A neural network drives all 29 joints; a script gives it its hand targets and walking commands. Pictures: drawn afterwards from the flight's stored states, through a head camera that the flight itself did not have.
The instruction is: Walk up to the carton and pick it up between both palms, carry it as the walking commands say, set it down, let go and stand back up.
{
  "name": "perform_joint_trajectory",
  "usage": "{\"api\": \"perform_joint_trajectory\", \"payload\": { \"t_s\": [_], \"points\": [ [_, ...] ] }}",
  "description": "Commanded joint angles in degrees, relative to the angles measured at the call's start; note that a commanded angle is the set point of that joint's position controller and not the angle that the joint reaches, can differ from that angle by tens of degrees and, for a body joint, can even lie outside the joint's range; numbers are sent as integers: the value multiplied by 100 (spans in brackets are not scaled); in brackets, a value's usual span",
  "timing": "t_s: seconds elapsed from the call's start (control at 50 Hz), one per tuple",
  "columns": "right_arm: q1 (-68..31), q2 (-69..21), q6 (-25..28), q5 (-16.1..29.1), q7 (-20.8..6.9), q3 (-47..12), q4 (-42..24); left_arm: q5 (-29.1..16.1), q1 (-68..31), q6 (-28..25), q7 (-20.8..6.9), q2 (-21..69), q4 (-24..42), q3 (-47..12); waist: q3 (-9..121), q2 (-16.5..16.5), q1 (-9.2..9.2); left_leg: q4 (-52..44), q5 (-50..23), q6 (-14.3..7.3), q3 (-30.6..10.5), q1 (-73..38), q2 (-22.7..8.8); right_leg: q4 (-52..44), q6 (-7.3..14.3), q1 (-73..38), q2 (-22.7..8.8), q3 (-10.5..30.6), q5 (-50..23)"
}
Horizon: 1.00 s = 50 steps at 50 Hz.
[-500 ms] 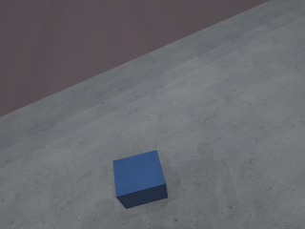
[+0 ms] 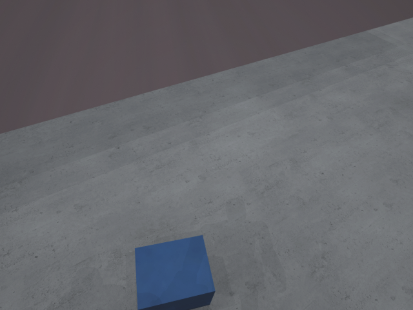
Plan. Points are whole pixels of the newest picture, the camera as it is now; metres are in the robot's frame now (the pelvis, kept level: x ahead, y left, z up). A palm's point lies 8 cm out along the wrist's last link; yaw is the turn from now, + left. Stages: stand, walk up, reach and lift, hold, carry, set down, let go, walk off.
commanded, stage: walk up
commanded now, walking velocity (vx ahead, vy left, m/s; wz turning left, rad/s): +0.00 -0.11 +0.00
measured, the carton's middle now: (174, 277) +0.37 +0.11 -0.66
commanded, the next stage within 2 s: none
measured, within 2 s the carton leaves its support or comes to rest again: neither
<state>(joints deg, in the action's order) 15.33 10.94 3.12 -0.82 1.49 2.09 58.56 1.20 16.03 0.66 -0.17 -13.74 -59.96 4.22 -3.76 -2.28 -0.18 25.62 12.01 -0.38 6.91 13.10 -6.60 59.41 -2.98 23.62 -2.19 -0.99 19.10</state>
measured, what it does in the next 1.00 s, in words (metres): steps on the spot: right foot, then left foot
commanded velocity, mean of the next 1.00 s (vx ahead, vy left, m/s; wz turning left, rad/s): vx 0.00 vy -0.02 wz -0.03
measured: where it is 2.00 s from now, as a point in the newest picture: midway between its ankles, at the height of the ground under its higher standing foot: outside the picture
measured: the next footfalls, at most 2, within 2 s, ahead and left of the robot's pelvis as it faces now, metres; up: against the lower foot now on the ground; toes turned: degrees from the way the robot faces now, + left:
right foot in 0.32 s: +0.05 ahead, -0.20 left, +0.00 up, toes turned -3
left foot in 0.66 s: +0.04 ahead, +0.02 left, +0.00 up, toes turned +1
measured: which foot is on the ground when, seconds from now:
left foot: down 0.00-0.32, up 0.34-0.64, down 0.66-1.00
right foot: up 0.00-0.30, down 0.32-1.00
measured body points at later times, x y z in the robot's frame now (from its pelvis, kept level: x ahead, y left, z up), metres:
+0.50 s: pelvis +0.02 -0.10 +0.00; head +0.04 -0.13 +0.45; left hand +0.13 +0.13 -0.13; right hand +0.03 -0.35 -0.17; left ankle +0.01 +0.05 -0.72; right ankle +0.04 -0.20 -0.75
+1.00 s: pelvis +0.01 -0.05 +0.00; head +0.02 -0.03 +0.45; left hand +0.03 +0.19 -0.17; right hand +0.01 -0.29 -0.15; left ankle +0.00 +0.02 -0.75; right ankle +0.02 -0.20 -0.74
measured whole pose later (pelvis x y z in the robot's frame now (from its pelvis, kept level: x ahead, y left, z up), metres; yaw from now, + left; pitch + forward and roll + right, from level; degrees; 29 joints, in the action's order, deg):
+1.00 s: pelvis +0.01 -0.05 +0.00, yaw -2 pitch -2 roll +0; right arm 16.5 8.6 0.5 -0.3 1.6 1.1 61.9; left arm 0.2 14.4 1.9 1.6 -13.0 -62.8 1.5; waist -2.1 -3.0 0.1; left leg 20.5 12.4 -3.7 4.6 6.8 2.7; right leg 27.5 -0.4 12.2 -2.7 -0.3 15.6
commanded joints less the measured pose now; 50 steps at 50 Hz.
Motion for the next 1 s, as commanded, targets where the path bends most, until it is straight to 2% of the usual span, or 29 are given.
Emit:
{"api": "perform_joint_trajectory", "payload": {
  "t_s": [0.0,0.08,0.14,0.22,0.24,0.26,0.28,0.3,0.32,0.34,0.36,0.4,0.44,0.46,0.54,0.62,0.66,0.68,0.72,0.74,0.76,0.78,0.8,0.82,0.84,0.86,0.88,0.92,0.98],
  "points": [
    [-90,768,102,41,56,72,-278,-62,799,135,40,-13,-20,-12,675,1597,261,-442,-6340,-389,-239,-545,-1104,-119,-155,-283,62,8,-163],
    [423,1142,-110,6,126,254,-271,-17,-134,344,-40,-173,475,27,557,1454,-98,-370,-4998,-632,-391,-973,-1410,-515,-275,468,-44,39,62],
    [372,1198,-182,-68,85,309,-422,-23,-587,377,-102,-157,732,-13,480,1634,-258,-594,-3444,-764,-385,-670,-1450,-1079,-202,301,-124,-73,-21],
    [-13,1449,-285,-137,33,390,-619,-61,-623,331,-136,-229,827,-21,388,1755,-176,-682,-2102,-651,-509,-139,-1596,-2044,23,-426,-103,-154,50],
    [-77,1494,-319,-136,24,403,-632,-70,-524,291,-128,-230,786,-27,374,1646,-96,-521,-1828,-559,-491,-69,-1542,-2527,88,-641,-52,-211,-139],
    [-137,1460,-362,-129,10,399,-633,-80,-285,228,-107,-240,670,-30,400,1416,52,-232,-1483,-385,-406,55,-1370,-3281,149,-1065,36,-346,-599],
    [125,1102,-390,-121,-27,312,-573,-47,-16,100,-66,-390,525,-4,604,765,105,386,-762,-95,-148,200,-869,-3980,234,-1787,-185,-196,-1182],
    [471,435,-437,-96,-66,131,-453,75,205,-82,-29,-689,441,-21,649,-446,113,1296,1353,118,60,685,-121,-4497,325,-2179,-1158,730,-2261],
    [662,133,-542,-37,-19,-3,-495,97,-72,-171,5,-1136,574,19,712,-1485,29,1580,2167,288,-401,846,205,-4639,730,-1657,-2062,1776,-2997],
    [508,422,-641,25,-15,30,-424,38,-309,-156,17,-969,533,-17,675,-1307,-27,1853,2121,205,-822,636,105,-4743,948,-1438,-1856,1624,-2607],
    [390,602,-665,40,-42,58,-352,32,-667,-164,40,-771,557,-60,335,-1163,-157,1878,1772,101,-935,729,156,-4773,901,-1232,-1493,1259,-2142],
    [420,637,-626,26,-75,41,-98,-24,-986,-161,88,-462,620,-193,358,-977,-225,1728,1157,62,-890,648,257,-4556,836,-1427,-1068,721,-2384],
    [439,590,-602,18,-66,41,16,-38,-838,-188,114,-414,556,-233,544,-747,-166,1595,1077,96,-847,522,343,-4470,920,-1649,-1110,617,-2855],
    [396,569,-596,20,-43,43,42,-37,-761,-199,127,-429,521,-243,570,-677,-123,1497,1085,102,-841,454,363,-4490,962,-1676,-1164,646,-2799],
    [243,438,-565,19,16,9,153,-36,-714,-151,190,-524,457,-227,344,-613,26,1063,1006,98,-798,266,391,-4664,1019,-1493,-1309,840,-1647],
    [557,297,-437,16,57,-65,356,-93,-694,-75,199,-536,291,-195,219,-347,-99,-297,87,29,-632,-381,480,-4532,816,-1281,-1095,847,-821],
    [626,474,-423,-3,65,-3,429,-76,-599,-66,223,-578,289,-147,158,-18,15,-419,-28,-15,-734,-382,366,-4307,725,-1192,-1143,1048,-739],
    [408,609,-459,-14,7,61,331,-101,-463,-21,278,-713,280,-97,-18,599,115,-172,-44,27,-722,121,418,-4284,692,-1300,-1146,1013,-619],
    [291,451,-481,-37,-58,45,188,-74,-136,31,381,-961,155,-23,143,115,225,317,252,122,-556,618,528,-4177,922,-1615,-1531,1344,-728],
    [296,408,-499,-47,-75,48,118,-46,-61,43,406,-1051,140,1,270,-285,224,779,626,161,-502,637,555,-4273,1101,-1520,-1807,1587,-773],
    [383,346,-495,-48,-62,25,103,-21,-227,40,383,-971,209,-18,312,-562,154,1084,950,141,-561,436,512,-4377,1198,-1159,-1869,1603,-649],
    [516,289,-487,-54,-57,8,127,-12,-461,49,354,-881,251,-45,294,-586,8,1028,1028,112,-586,176,464,-4398,1157,-812,-1782,1460,-468],
    [751,157,-446,-27,-32,-54,210,-20,-832,66,285,-681,301,-111,233,-551,-219,214,664,42,-582,-357,400,-4306,902,-456,-1350,981,-153],
    [767,160,-340,8,-9,-110,288,-62,-686,97,224,-290,163,-232,64,-227,-216,-775,276,-38,-958,-597,124,-3911,586,-429,-559,340,95],
    [577,617,-263,-12,-13,12,198,-80,-426,115,196,0,83,-299,-30,903,-111,-1603,849,-142,-2041,-285,-552,-3187,305,-403,6,-161,-82],
    [370,796,-258,-28,-18,43,134,-99,-383,164,194,-24,82,-243,-299,1191,-39,-1878,742,-334,-2265,208,-871,-3021,260,-646,-28,-95,83],
    [250,674,-248,-24,-10,21,159,-104,-273,187,169,-84,6,-244,-370,983,31,-1909,511,-456,-2166,218,-825,-2838,250,-796,-95,113,18],
    [123,490,-230,50,27,7,169,-94,-51,125,165,-95,-112,-258,-229,789,76,-1675,-114,-422,-1714,-283,-560,-2954,260,-803,-130,204,-174],
    [253,424,-189,93,35,17,231,-111,110,39,195,-54,-238,-277,-19,732,64,-1400,-971,-370,-1450,-687,-428,-3430,264,-1047,-115,131,-510]
  ]
}}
